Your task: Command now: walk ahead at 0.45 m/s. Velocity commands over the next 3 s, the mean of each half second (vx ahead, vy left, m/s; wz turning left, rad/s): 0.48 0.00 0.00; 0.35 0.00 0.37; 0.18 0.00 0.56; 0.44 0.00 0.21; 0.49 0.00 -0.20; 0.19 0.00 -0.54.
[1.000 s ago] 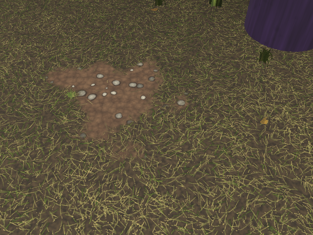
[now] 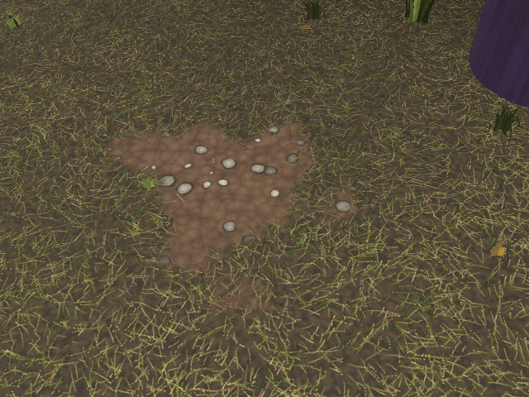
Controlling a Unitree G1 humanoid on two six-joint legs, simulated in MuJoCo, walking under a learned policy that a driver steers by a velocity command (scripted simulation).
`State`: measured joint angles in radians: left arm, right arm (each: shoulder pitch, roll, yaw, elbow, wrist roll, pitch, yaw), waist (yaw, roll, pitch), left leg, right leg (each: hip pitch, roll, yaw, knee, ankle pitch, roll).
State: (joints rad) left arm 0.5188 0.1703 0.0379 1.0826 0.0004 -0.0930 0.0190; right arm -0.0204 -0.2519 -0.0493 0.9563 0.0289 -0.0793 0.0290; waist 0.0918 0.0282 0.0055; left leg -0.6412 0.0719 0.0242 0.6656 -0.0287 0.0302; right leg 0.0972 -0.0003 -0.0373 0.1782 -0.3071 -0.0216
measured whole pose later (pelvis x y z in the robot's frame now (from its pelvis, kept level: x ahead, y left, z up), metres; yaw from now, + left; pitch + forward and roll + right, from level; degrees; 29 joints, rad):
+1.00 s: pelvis +0.54 -0.01 +0.00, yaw +14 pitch +1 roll -2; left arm 0.19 0.26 0.07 0.91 0.01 -0.07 0.04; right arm 0.12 -0.28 -0.09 0.84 0.01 0.00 0.01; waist 0.02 0.03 0.06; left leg -0.62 0.08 0.02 0.80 -0.12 0.00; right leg -0.16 -0.02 -0.23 0.34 -0.20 -0.03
